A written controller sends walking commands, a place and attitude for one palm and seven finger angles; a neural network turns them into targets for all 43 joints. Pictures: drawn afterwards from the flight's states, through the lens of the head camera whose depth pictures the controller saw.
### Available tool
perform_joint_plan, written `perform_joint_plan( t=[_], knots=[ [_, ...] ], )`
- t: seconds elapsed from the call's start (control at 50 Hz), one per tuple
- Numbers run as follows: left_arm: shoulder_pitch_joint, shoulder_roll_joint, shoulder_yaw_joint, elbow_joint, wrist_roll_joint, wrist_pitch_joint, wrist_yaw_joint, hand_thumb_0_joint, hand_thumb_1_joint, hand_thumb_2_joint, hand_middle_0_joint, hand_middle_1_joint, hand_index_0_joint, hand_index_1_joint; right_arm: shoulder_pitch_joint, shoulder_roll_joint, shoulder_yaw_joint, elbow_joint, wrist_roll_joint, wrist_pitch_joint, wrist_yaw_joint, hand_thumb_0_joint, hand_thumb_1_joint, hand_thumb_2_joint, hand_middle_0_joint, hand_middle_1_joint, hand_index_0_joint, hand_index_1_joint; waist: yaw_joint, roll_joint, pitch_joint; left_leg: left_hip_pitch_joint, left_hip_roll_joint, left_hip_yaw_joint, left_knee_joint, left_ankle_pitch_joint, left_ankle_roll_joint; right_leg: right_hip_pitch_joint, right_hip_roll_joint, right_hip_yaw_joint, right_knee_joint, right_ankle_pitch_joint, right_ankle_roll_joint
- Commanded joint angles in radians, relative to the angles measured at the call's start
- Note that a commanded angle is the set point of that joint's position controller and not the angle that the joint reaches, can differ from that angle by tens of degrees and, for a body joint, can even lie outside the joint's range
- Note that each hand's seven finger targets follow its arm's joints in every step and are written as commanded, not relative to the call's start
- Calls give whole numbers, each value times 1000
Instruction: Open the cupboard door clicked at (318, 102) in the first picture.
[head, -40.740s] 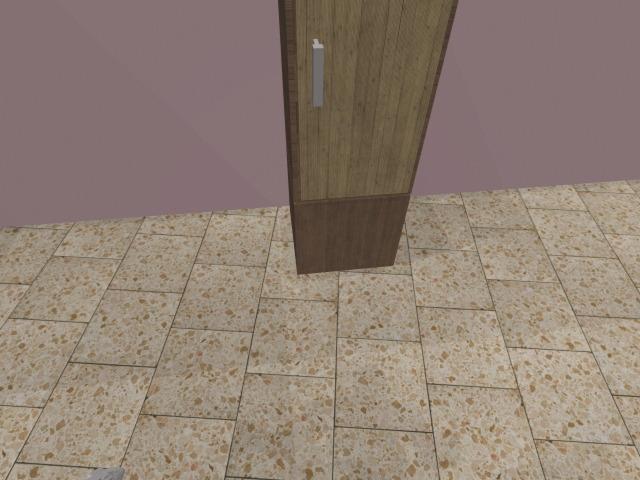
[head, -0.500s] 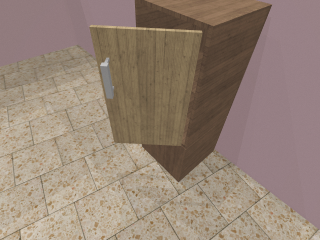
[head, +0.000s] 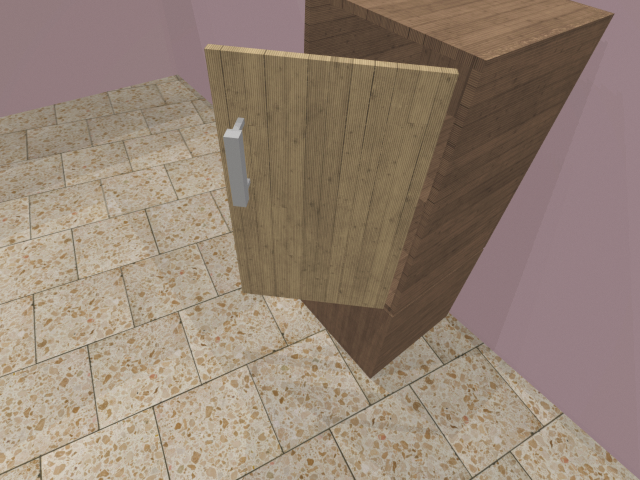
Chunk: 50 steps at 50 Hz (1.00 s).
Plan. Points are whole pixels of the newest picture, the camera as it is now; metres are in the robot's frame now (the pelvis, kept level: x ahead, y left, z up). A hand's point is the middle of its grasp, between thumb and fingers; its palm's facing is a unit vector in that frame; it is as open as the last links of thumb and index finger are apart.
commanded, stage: come to a stop and stand still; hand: left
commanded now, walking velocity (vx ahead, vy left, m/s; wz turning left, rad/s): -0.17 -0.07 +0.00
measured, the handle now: (240, 163) +0.56 +0.19 +0.08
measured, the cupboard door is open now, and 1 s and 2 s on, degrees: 46 46 46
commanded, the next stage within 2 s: look again from close up in 0.96 s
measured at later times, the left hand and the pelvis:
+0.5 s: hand out of the picture +0.05 +0.16 -0.16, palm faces -0.02 -0.96 -0.26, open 7.4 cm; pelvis +0.00 -0.02 +0.01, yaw -2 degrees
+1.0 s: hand out of the picture +0.01 +0.12 -0.16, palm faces -0.01 -0.98 -0.21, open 7.3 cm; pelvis +0.00 -0.06 +0.01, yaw -1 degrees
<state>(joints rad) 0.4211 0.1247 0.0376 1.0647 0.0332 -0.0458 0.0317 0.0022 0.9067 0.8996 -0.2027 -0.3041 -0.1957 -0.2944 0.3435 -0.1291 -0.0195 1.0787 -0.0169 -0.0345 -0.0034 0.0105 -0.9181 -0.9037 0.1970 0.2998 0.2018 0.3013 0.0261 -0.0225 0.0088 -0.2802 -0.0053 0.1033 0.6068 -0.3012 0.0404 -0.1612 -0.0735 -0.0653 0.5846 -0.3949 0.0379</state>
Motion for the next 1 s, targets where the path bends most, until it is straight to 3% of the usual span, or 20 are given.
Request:
perform_joint_plan(
  t=[0.0,0.02,0.04,0.06,0.1,0.2,0.28,0.3,0.34,0.36,0.38,0.4,0.44,0.5,0.52,0.6,0.74,0.8,0.86,0.98],
  knots=[
    [-9,42,0,-56,-12,21,14,0,900,900,-200,-300,-200,-300,192,-149,-16,6,-8,-17,-29,0,-900,-900,200,300,200,300,-77,205,39,220,344,-349,-305,544,133,-295,36,5,268,-175,-53],
    [-30,33,-3,-49,-15,31,17,0,900,900,-200,-300,-200,-300,146,-131,-5,-3,-8,-17,-37,0,-900,-900,200,300,200,300,-59,177,80,140,359,-363,-313,620,154,-285,9,46,315,-174,-52],
    [-24,28,-9,-36,-15,31,15,0,900,900,-200,-300,-200,-300,80,-106,5,-14,-6,-19,-41,0,-900,-900,200,300,200,300,-31,139,122,88,349,-322,-290,762,172,-267,-18,57,299,-142,-47],
    [-9,17,-14,-21,-17,33,14,0,900,900,-200,-300,-200,-300,37,-104,9,-24,-5,-21,-43,0,-900,-900,200,300,200,300,-17,109,102,88,322,-258,-271,863,165,-216,-26,56,241,-111,-39],
    [5,17,-19,-5,-19,44,13,0,900,900,-200,-300,-200,-300,5,-119,2,-27,3,-21,-49,0,-900,-900,200,300,200,300,-15,126,37,162,274,-174,-243,949,131,-154,-14,29,127,-3,-23],
    [-44,54,-1,-45,-11,71,5,0,900,900,-200,-300,-200,-300,-25,-150,-29,-47,2,2,-57,0,-900,-900,200,300,200,300,-21,108,21,134,287,-170,-238,788,126,-120,8,16,74,89,-31],
    [-42,62,4,-65,-8,69,3,0,900,900,-200,-300,-200,-300,-71,-141,-35,-62,-3,14,-52,0,-900,-900,200,300,200,300,1,105,21,72,257,-161,-206,574,105,-68,5,37,-22,171,-44],
    [-37,73,2,-65,-7,62,3,0,900,900,-200,-300,-200,-300,-75,-131,-33,-64,-1,16,-49,0,-900,-900,200,300,200,300,3,69,15,45,222,-147,-181,470,76,-35,-6,61,-81,281,-50],
    [-56,99,-7,-73,-6,47,7,0,900,900,-200,-300,-200,-300,-62,-90,-27,-63,6,23,-37,0,-900,-900,200,300,200,300,-21,-42,13,15,116,-91,-152,185,9,-35,-80,156,-134,462,-88],
    [-41,163,-1,-51,-2,46,42,0,900,900,-200,-300,-200,-300,-84,-178,-30,-101,19,14,-33,0,-900,-900,200,300,200,300,-28,-40,-97,132,155,-58,-63,389,-30,-40,-88,139,-55,728,-78],
    [-89,175,-2,-110,-15,38,39,0,900,900,-200,-300,-200,-300,-31,-147,-26,-116,10,19,-24,0,-900,-900,200,300,200,300,-47,-3,-169,109,140,-93,-96,207,-22,-5,-81,128,-39,450,-100],
    [-106,156,-7,-119,-16,40,30,0,900,900,-200,-300,-200,-300,-43,-149,-20,-124,4,15,-20,0,-900,-900,200,300,200,300,-40,92,-126,103,159,-117,-139,205,-4,-72,-47,115,-38,293,-102],
    [-111,140,-19,-113,-16,35,17,0,900,900,-200,-300,-200,-300,-58,-133,-6,-136,-4,12,-20,0,-900,-900,200,300,200,300,-27,164,-14,36,172,-144,-192,217,24,-104,-9,83,-75,198,-94],
    [-123,142,-28,-107,-18,27,7,0,900,900,-200,-300,-200,-300,-47,-126,-1,-146,0,24,-15,0,-900,-900,200,300,200,300,-40,-44,86,-6,113,-111,-210,-26,5,-148,-38,159,-198,64,-106],
    [-129,147,-29,-107,-19,25,6,0,900,900,-200,-300,-200,-300,-31,-125,0,-142,-1,27,-12,0,-900,-900,200,300,200,300,-47,-67,110,11,94,-97,-199,-47,0,-190,-49,185,-239,-23,-112],
    [-135,166,-23,-107,-20,18,4,0,900,900,-200,-300,-200,-300,29,-114,6,-106,-6,30,-6,0,-900,-900,200,300,200,300,-59,-85,98,74,73,-67,-163,-18,-8,-239,-71,217,-322,-145,-119],
    [-131,165,-15,-93,-22,19,3,0,900,900,-200,-300,-200,-300,82,-88,14,-51,-7,30,-8,0,-900,-900,200,300,200,300,-53,-6,111,49,78,-64,-184,-25,-13,-227,-65,205,-349,-166,-118],
    [-122,158,-12,-74,-24,18,0,0,900,900,-200,-300,-200,-300,98,-85,18,-28,-8,27,-9,0,-900,-900,200,300,200,300,-47,-23,100,27,75,-64,-177,-16,-16,-197,-69,208,-351,-156,-117],
    [-117,148,-13,-55,-25,15,-1,0,900,900,-200,-300,-200,-300,114,-77,21,-3,-6,22,-13,0,-900,-900,200,300,200,300,-44,14,87,25,83,-71,-199,-10,-18,-167,-61,197,-341,-112,-115],
    [-94,125,-20,-11,-28,9,0,0,900,900,-200,-300,-200,-300,126,-60,26,33,-3,12,-19,0,-900,-900,200,300,200,300,-35,21,69,19,95,-74,-227,33,-21,-92,-54,175,-320,6,-108]
  ],
)
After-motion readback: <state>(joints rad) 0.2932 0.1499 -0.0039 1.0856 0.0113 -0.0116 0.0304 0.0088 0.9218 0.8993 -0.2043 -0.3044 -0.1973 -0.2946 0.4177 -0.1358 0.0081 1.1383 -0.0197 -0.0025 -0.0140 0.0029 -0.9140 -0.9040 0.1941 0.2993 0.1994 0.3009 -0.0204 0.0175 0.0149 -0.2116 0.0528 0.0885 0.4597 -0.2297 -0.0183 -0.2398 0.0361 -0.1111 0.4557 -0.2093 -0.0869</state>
